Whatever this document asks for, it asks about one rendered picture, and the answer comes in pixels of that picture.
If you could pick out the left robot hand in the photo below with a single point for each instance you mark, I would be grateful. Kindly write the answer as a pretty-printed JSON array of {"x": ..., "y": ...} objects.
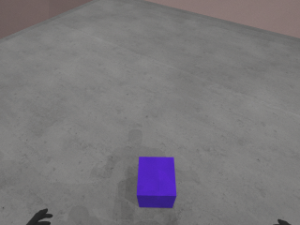
[{"x": 39, "y": 216}]

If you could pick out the carton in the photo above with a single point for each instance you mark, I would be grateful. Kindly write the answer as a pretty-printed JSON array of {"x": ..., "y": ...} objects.
[{"x": 156, "y": 186}]

